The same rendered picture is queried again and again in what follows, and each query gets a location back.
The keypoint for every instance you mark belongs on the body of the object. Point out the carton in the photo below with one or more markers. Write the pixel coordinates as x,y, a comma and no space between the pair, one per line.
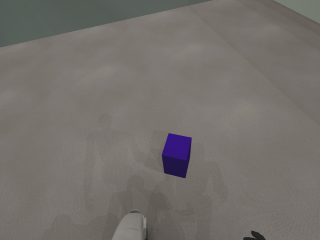
176,155

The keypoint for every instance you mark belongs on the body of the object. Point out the right robot hand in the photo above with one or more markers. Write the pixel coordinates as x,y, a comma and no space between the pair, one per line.
257,236

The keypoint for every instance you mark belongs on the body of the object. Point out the robot left thigh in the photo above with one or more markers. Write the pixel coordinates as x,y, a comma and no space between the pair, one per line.
132,227

